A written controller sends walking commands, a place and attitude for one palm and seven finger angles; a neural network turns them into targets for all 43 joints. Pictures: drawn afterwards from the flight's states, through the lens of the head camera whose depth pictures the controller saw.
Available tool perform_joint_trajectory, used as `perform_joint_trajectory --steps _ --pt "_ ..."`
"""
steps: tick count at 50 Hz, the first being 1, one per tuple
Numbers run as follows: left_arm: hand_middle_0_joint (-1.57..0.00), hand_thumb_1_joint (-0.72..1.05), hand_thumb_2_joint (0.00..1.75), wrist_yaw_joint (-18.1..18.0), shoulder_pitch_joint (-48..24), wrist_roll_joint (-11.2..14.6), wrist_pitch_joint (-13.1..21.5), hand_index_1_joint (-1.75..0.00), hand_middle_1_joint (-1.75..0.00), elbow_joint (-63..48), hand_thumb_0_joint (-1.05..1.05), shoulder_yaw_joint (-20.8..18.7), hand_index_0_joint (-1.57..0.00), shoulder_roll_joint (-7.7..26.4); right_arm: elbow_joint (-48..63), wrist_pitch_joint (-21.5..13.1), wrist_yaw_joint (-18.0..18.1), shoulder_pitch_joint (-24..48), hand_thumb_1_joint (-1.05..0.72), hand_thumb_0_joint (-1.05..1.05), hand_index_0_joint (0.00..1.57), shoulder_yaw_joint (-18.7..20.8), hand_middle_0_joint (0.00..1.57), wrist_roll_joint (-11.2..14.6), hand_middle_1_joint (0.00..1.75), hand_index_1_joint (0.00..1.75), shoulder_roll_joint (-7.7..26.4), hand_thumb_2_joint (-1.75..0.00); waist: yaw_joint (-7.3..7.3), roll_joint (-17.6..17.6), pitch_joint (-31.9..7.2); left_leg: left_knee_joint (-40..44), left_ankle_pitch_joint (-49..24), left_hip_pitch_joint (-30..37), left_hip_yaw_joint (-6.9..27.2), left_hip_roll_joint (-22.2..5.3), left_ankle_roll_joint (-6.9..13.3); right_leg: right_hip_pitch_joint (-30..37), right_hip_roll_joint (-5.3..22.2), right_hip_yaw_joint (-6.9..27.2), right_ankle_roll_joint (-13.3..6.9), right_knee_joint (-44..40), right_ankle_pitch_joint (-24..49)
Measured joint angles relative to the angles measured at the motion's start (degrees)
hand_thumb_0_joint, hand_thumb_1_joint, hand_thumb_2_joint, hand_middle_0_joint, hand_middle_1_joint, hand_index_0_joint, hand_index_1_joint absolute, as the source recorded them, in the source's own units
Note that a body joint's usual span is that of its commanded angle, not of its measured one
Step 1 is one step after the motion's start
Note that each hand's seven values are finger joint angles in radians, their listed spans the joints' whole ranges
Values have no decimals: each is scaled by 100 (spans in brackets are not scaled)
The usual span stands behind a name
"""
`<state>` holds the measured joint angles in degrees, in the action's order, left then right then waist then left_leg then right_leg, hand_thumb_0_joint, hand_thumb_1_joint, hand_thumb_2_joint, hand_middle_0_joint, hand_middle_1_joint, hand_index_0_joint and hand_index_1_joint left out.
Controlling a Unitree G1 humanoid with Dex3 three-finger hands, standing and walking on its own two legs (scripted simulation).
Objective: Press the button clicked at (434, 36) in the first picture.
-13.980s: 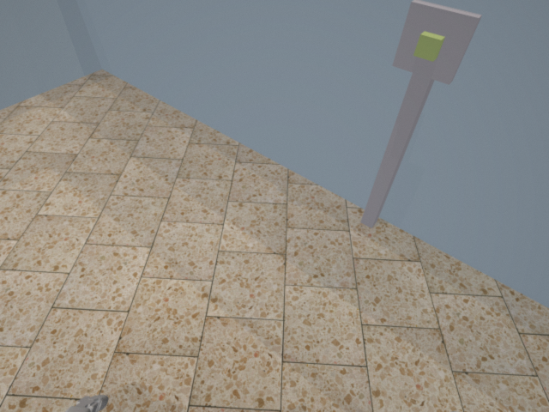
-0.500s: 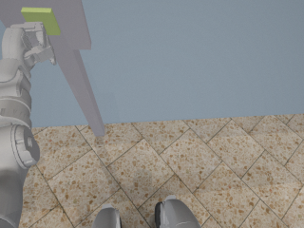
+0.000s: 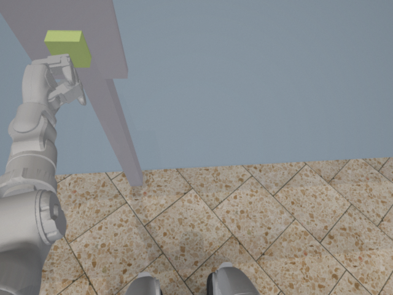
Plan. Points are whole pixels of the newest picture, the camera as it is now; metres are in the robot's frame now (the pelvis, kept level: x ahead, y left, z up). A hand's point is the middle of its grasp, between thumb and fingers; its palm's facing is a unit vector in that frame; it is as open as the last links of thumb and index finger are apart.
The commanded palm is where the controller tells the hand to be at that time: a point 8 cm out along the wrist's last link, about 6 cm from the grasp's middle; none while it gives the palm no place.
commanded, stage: pull the fist back off the button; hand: left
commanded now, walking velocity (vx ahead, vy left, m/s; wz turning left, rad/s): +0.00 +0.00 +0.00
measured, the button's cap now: (70, 48) +0.56 +0.21 +0.14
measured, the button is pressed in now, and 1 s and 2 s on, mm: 0 0 0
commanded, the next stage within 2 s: draw the hand back to the body in 0.56 s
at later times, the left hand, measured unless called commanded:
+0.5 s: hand (73, 119) +0.43 +0.19 +0.10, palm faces +0.03 -1.00 -0.01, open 3.1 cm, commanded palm +0.40 +0.24 +0.11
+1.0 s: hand (50, 139) +0.36 +0.20 +0.13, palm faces +0.04 -1.00 -0.02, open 3.1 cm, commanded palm +0.32 +0.25 +0.14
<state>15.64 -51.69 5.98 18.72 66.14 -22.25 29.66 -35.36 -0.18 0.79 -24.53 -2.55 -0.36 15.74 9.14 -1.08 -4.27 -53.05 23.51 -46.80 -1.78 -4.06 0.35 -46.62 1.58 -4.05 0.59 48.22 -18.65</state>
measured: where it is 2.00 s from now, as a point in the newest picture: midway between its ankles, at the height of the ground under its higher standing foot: outside the picture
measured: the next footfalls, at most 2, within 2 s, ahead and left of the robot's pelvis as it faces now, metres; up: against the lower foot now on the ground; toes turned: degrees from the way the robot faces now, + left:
none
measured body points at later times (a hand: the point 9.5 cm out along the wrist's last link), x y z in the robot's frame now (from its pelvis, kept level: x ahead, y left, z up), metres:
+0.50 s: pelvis +0.04 -0.01 +0.02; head +0.10 -0.01 +0.47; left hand +0.42 +0.25 +0.10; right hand +0.16 -0.26 -0.09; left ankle +0.02 +0.11 -0.69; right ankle +0.04 -0.13 -0.69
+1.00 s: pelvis +0.03 -0.02 +0.03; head +0.05 -0.03 +0.48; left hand +0.36 +0.26 +0.14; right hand +0.16 -0.26 -0.07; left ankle +0.02 +0.11 -0.69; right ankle +0.04 -0.13 -0.69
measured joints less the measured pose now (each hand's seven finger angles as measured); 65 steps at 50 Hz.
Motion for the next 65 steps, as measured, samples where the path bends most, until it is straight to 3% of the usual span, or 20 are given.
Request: perform_joint_trajectory --steps 10,21,26,31,37,45,59,62,65 --pt "-130 88 90 -112 1143 212 18 -150 -150 -1037 1 89 -131 -594 136 120 2 241 -91 1 20 106 20 95 30 30 -45 -90 -217 -36 -77 324 106 673 -133 1 -17 559 -15 118 13 -197 -133" --pt "-130 90 90 -107 2635 560 -227 -150 -150 -2594 2 438 -130 -1145 294 149 24 611 -91 1 20 149 20 200 30 30 -85 -90 -552 -72 -81 759 91 1406 -118 37 -73 1252 2 85 -9 -498 -214" --pt "-130 90 90 -41 2949 635 -283 -150 -150 -2872 2 531 -130 -1198 305 108 86 827 -91 1 20 130 20 213 30 30 -68 -90 -660 -68 -17 814 73 1583 -36 60 -101 1459 25 2 -34 -530 -244" --pt "-130 90 90 28 2706 641 -271 -150 -150 -2681 2 698 -130 -1162 226 32 175 997 -91 1 20 104 20 217 30 30 -37 -90 -730 -48 55 752 50 1569 83 97 -125 1501 64 -111 -60 -467 -273" --pt "-130 90 90 110 2460 638 -305 -150 -150 -2512 2 667 -130 -1145 186 18 178 1044 -91 1 20 60 20 200 30 30 -41 -90 -691 -27 55 735 17 1541 74 101 -135 1447 70 -97 -81 -411 -257" --pt "-130 90 90 214 3583 909 -572 -150 -150 -3606 2 457 -130 -1141 352 14 171 742 -91 1 20 41 20 293 30 30 -66 -90 -667 -108 32 1086 -79 2039 -83 72 -132 1841 19 46 -72 -683 -147" --pt "-130 90 90 367 4744 1177 -1297 -150 -150 -5144 2 571 -130 -1202 292 -537 403 1038 -90 2 20 -31 20 369 30 30 -20 -90 -959 -169 149 1497 -300 2719 0 149 -119 2576 74 -49 -56 -1096 28" --pt "-130 90 90 -449 5084 607 -1389 -150 -150 -5760 2 821 -130 -1182 215 -684 457 1238 -90 2 20 -33 20 268 30 30 -67 -90 -1014 -157 270 1750 -413 3001 -14 158 -130 2853 68 -42 -38 -1345 138" --pt "-130 90 90 -1213 5494 220 -1430 -150 -150 -6362 2 1039 -130 -1251 151 -719 487 1382 -90 1 20 -43 20 203 30 30 -122 -90 -1062 -126 387 2121 -582 3320 -29 174 -111 3168 62 -42 -39 -1704 301"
